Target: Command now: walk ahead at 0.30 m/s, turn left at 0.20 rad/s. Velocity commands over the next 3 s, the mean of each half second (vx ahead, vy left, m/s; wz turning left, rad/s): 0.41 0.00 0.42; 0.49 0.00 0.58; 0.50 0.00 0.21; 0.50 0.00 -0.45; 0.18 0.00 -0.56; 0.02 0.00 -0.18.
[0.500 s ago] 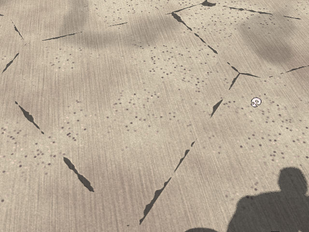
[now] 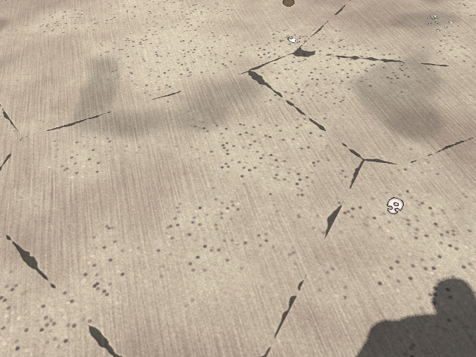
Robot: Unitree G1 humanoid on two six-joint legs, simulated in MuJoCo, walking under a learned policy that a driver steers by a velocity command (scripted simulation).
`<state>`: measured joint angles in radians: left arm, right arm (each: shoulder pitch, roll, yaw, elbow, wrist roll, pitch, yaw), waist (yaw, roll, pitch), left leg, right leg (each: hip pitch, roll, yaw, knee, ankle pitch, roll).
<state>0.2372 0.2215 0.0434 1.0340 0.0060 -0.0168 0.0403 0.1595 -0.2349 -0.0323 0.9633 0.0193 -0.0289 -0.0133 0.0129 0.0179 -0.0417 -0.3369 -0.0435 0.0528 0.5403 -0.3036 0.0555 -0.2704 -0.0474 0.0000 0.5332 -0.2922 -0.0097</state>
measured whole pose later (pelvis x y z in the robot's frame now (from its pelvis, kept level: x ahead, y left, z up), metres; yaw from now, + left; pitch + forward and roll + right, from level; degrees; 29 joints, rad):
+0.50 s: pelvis +0.17 +0.09 +0.01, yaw +15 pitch +2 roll -1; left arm 0.17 0.28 0.08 0.92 0.00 -0.13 0.01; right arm 0.26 -0.24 -0.06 0.87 0.01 -0.06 0.02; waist -0.01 -0.02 0.01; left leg -0.25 -0.07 -0.01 0.42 -0.21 0.09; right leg -0.56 -0.10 0.01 1.12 -0.28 0.00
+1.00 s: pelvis +0.45 +0.14 +0.00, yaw +33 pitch +1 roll -2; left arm 0.19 0.25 0.06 0.84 0.01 -0.11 -0.01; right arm 0.28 -0.30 -0.08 0.76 0.03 -0.03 -0.01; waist 0.01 0.05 0.03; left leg -0.54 0.06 -0.06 1.17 -0.34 0.03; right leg -0.24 0.03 -0.09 0.38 -0.16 -0.03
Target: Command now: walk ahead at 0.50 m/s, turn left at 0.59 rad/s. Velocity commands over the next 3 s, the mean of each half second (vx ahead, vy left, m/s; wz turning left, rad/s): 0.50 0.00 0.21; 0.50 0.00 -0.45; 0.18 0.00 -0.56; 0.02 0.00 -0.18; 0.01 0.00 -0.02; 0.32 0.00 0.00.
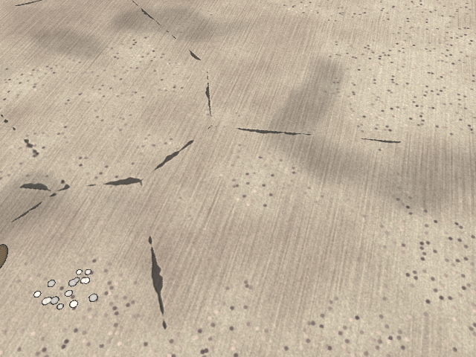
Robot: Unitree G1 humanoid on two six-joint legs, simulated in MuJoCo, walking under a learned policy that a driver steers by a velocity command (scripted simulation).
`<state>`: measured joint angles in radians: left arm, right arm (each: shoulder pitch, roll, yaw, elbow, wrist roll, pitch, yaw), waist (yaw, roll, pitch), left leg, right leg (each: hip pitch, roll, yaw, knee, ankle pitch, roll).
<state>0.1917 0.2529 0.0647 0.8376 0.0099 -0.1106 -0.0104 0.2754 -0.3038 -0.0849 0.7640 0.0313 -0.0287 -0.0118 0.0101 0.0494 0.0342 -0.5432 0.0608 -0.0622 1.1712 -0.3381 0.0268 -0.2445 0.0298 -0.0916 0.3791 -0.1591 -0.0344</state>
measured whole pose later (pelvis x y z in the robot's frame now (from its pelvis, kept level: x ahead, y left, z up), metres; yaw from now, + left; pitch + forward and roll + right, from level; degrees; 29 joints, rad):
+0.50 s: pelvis +0.27 +0.09 +0.00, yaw +5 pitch +1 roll +0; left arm 0.24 0.31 0.06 0.89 -0.04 -0.07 -0.01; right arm 0.24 -0.25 -0.06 0.75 -0.01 -0.08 0.02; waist 0.00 -0.04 0.03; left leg -0.26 -0.02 0.10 0.42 -0.19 0.06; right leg -0.53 -0.10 0.04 1.16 -0.31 -0.01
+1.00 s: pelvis +0.55 +0.04 -0.01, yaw -13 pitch +2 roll +0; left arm 0.19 0.29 0.08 0.74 -0.02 -0.05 -0.04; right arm 0.22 -0.28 -0.06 0.78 0.01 -0.11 -0.01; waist 0.01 0.00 0.06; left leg -0.39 0.04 -0.03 1.24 -0.41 -0.01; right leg -0.37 0.10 -0.02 0.52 -0.18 -0.10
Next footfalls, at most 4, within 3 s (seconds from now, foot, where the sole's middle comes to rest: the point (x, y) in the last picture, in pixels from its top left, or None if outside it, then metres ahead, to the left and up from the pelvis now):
0.32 left None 0.32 0.18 -0.78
0.88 right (270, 301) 0.63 -0.04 -0.78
1.30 left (233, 223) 0.90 0.07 -0.78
1.68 right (292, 275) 0.72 -0.11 -0.78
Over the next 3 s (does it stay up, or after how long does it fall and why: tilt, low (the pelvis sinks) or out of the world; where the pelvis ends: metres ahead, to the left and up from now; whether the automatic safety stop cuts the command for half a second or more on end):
stays up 0.90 -0.04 0.01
